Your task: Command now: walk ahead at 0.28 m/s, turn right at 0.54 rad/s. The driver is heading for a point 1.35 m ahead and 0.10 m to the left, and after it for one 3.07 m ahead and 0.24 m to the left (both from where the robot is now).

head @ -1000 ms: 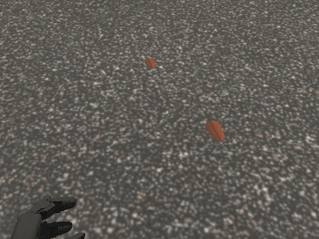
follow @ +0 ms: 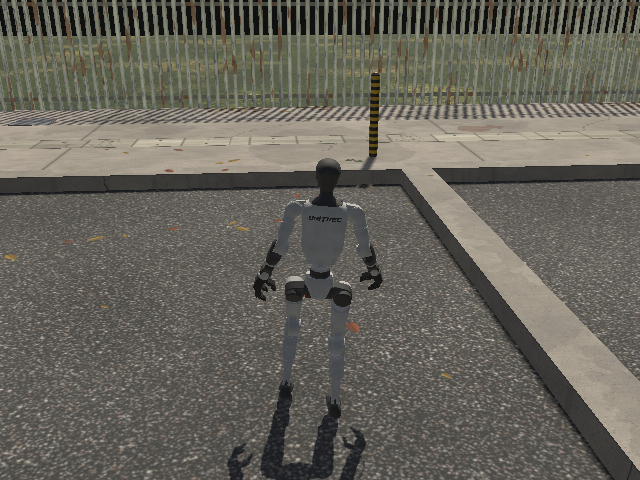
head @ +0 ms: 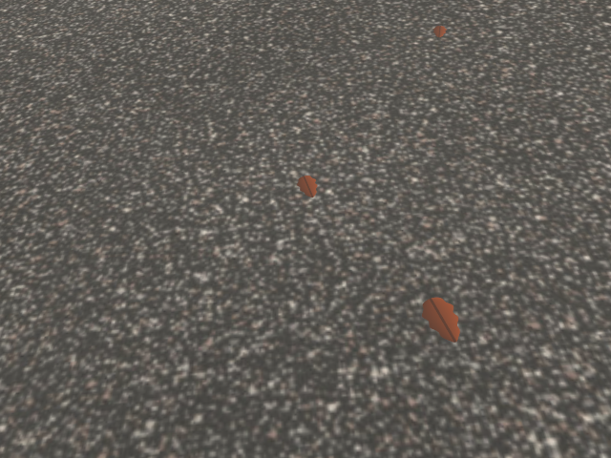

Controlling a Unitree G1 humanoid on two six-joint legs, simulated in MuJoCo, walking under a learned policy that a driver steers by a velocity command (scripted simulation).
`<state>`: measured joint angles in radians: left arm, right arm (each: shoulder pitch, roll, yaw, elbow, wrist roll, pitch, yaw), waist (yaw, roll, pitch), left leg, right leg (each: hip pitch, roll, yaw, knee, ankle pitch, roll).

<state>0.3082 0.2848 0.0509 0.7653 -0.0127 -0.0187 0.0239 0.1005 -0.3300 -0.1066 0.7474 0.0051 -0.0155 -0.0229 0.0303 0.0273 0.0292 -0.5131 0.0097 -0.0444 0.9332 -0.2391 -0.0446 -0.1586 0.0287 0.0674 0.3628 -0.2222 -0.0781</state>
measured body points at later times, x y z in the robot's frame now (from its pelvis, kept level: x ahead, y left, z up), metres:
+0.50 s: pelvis +0.20 +0.04 -0.01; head +0.22 +0.05 +0.44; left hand +0.37 +0.29 -0.12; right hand +0.21 -0.24 -0.12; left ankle +0.19 +0.15 -0.75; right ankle +0.17 -0.10 -0.68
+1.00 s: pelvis +0.46 -0.04 -0.01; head +0.49 -0.04 +0.44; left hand +0.52 +0.25 -0.12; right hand +0.62 -0.31 -0.11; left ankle +0.51 +0.12 -0.68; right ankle +0.45 -0.14 -0.75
